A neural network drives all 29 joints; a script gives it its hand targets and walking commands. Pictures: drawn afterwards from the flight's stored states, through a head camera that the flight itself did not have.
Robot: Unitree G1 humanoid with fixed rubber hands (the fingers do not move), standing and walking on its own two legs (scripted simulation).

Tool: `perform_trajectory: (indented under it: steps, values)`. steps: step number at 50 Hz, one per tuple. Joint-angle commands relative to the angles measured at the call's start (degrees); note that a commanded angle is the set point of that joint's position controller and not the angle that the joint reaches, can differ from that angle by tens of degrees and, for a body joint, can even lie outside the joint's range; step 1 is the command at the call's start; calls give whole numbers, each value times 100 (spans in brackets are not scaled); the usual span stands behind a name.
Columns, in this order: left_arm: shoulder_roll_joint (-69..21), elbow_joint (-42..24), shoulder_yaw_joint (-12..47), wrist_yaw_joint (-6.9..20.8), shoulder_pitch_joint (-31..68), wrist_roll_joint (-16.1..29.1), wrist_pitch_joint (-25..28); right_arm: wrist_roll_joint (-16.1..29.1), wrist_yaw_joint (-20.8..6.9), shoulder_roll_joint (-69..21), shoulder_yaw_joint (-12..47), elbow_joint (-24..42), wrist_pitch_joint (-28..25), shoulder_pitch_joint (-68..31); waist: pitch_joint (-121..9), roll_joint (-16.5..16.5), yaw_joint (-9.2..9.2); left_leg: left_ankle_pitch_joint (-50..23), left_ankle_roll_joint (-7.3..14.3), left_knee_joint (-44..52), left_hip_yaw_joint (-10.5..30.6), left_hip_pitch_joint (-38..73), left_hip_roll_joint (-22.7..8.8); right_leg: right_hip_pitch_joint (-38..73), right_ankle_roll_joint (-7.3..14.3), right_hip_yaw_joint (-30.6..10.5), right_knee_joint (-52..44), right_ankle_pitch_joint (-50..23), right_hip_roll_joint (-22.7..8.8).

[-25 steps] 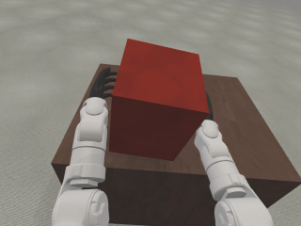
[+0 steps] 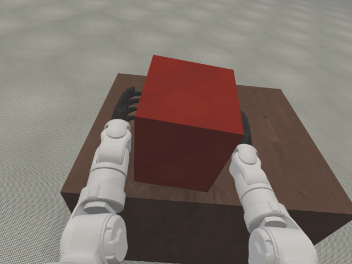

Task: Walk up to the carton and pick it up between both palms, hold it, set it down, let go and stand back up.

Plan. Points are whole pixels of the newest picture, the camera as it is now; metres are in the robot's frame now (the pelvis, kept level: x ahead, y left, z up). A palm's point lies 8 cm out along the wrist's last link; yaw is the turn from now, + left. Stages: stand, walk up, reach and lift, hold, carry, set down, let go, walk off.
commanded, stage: set down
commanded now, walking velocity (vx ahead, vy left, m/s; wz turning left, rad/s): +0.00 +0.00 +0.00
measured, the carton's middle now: (182, 127) +0.43 -0.03 +0.11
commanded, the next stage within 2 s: none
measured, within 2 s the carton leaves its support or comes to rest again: rests again in 1.84 s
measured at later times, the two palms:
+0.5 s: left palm (126, 123) +0.42 +0.11 +0.13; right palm (240, 143) +0.38 -0.17 +0.10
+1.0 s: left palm (132, 127) +0.44 +0.10 +0.09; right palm (241, 147) +0.39 -0.18 +0.08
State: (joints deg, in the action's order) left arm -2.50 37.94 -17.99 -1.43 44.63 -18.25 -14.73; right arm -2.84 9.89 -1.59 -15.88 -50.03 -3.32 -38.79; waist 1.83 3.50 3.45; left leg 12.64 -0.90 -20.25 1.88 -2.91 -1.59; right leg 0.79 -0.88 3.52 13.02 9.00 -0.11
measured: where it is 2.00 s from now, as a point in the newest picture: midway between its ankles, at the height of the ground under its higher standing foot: outside the picture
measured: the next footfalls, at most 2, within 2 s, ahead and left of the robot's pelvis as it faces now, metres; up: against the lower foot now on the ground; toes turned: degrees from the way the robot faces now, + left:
none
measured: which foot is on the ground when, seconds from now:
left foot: down 0.00-1.00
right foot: down 0.00-1.00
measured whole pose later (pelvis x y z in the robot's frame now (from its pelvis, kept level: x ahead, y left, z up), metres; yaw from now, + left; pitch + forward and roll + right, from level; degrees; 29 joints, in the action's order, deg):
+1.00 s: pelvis +0.01 +0.00 +0.00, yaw -2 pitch +6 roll -1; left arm -1.8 56.3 -24.2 -1.8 49.0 -18.2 -0.4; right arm -18.8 5.9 -5.7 -32.7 -52.0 -9.0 -41.1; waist -3.0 1.1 3.6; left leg 12.2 -0.7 -19.7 0.2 -13.0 -1.5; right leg -10.8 -1.1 2.0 14.2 8.9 -0.3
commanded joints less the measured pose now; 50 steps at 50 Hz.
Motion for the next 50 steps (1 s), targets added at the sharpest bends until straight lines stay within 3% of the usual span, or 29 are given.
perform_trajectory:
  steps: [1,3,8,10,11,22,50]
  values:
    - [-3356,-147,1889,914,3275,296,354,-233,-865,-2642,1483,1435,-691,-4837,-2874,-519,50,-2559,-369,63,-538,687,295,958,-185,428,301,-2667,284]
    - [-3308,-109,1866,904,3429,282,428,-334,-890,-2651,1355,1243,-717,-4789,-2840,-508,99,-2570,-392,46,-568,768,305,837,-170,441,237,-2519,282]
    - [-3271,291,1670,870,3473,262,574,-527,-960,-2649,1183,1253,-834,-5008,-2984,-410,-7,-2400,-351,89,-578,623,272,780,-170,460,242,-2417,277]
    - [-3399,310,1765,828,3545,314,674,-574,-970,-2723,1208,1399,-942,-5139,-3391,-459,-24,-2618,-370,-22,-613,667,287,779,-149,458,282,-2624,277]
    - [-3395,258,1646,804,3480,260,724,-503,-1008,-2723,1331,1548,-941,-5215,-3517,-556,-132,-2742,-385,-2,-659,453,233,771,-109,398,361,-2940,283]
    - [-3138,653,1312,831,3646,179,951,-988,-1073,-2844,832,1134,-895,-4850,-3539,-407,34,-2446,-326,96,-681,157,247,967,-196,357,456,-3159,220]
    - [-2781,1541,728,705,4038,4,1703,-1847,-1319,-3014,105,564,-1170,-4559,-4118,-474,63,-2879,-312,-19,-707,-120,133,676,-192,333,724,-3659,137]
